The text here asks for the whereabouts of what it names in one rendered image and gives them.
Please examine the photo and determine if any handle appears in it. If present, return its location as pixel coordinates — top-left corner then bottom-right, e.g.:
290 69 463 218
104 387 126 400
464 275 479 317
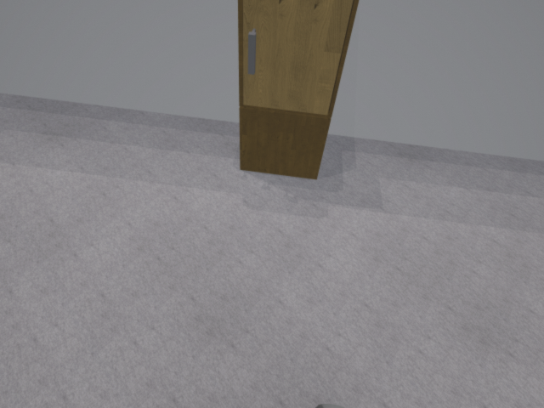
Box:
248 28 256 75

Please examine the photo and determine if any cupboard door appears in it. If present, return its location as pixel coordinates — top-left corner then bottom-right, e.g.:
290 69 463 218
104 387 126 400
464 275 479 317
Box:
243 0 354 115

